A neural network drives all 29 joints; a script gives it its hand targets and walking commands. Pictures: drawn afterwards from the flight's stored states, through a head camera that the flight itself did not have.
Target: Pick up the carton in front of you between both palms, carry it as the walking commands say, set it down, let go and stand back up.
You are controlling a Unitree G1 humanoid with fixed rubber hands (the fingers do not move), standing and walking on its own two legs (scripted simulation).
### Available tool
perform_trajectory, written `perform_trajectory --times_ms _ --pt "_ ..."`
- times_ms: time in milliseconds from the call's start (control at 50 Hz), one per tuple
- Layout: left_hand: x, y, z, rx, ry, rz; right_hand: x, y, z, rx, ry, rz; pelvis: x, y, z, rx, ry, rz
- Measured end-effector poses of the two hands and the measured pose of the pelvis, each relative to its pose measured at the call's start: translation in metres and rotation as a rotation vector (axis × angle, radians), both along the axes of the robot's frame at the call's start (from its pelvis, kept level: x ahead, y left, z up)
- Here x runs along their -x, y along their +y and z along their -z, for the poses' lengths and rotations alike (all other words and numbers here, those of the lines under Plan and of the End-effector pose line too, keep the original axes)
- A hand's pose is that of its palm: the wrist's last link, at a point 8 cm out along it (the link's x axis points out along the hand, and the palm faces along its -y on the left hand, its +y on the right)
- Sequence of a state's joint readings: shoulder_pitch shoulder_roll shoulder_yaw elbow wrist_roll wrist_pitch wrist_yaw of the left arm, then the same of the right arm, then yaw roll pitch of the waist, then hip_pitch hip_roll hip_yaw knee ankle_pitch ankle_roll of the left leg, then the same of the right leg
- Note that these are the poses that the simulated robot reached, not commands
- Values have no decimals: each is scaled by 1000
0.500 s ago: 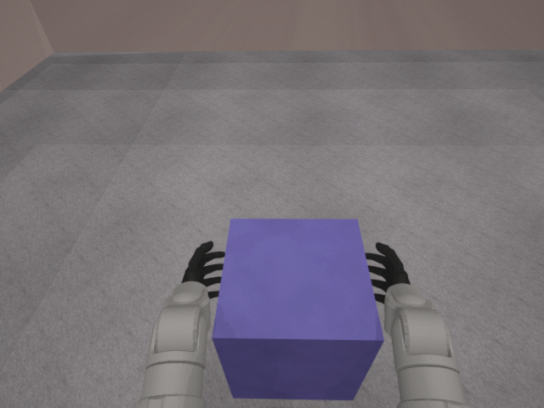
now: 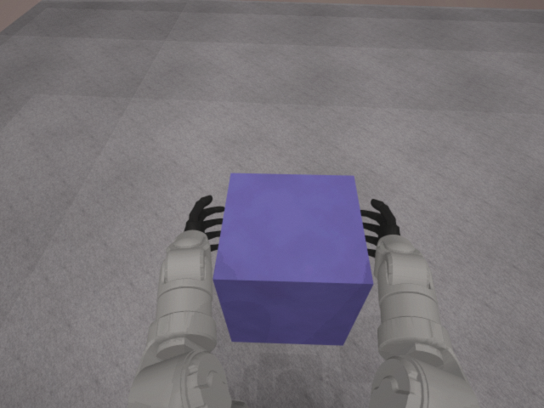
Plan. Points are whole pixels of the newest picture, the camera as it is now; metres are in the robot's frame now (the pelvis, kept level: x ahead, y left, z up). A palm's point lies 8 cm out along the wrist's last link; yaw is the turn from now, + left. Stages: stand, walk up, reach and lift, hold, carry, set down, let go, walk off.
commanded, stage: set down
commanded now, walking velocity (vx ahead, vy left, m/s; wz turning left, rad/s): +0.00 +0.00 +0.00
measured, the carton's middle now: (289, 263) +0.36 +0.00 -0.06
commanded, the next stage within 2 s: none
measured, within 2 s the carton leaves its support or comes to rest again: rests again in 1.94 s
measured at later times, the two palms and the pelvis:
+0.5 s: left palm (221, 268) +0.42 +0.15 -0.19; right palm (356, 271) +0.41 -0.15 -0.18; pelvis -0.02 +0.00 -0.11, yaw -1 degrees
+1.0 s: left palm (228, 283) +0.46 +0.15 -0.34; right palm (342, 284) +0.46 -0.15 -0.34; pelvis -0.03 +0.00 -0.24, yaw -3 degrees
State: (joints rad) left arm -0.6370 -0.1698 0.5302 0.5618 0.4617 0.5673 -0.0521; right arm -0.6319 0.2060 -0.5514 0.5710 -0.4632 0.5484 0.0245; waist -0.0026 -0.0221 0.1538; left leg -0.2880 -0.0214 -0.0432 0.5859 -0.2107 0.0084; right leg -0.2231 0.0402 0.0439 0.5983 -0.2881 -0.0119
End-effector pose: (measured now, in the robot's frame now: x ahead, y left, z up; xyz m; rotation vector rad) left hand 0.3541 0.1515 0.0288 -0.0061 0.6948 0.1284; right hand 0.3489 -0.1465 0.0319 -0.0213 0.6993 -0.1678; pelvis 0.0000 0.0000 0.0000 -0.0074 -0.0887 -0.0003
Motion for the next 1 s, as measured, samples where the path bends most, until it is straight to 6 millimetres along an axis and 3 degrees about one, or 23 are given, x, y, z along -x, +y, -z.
perform_trajectory --times_ms 120,280,360,520,640,1000 --pt "-18 -5 48 -26 25 30 -14 -4 49 24 27 -6 13 -1 13 4 138 0" --pt "-31 -7 152 -32 9 37 -27 -7 150 27 12 -4 25 0 47 7 396 9" --pt "-40 -7 191 -13 -18 22 -38 -7 190 5 -17 7 23 1 71 5 532 14" --pt "-69 -6 220 20 -54 -10 -68 -6 220 -39 -55 29 15 1 115 2 716 21" --pt "-78 -5 246 12 -9 -6 -78 -6 245 -30 -11 22 11 2 138 4 789 20" --pt "-102 -4 371 3 -18 -10 -107 -5 369 -19 -19 -2 35 4 237 4 915 34"
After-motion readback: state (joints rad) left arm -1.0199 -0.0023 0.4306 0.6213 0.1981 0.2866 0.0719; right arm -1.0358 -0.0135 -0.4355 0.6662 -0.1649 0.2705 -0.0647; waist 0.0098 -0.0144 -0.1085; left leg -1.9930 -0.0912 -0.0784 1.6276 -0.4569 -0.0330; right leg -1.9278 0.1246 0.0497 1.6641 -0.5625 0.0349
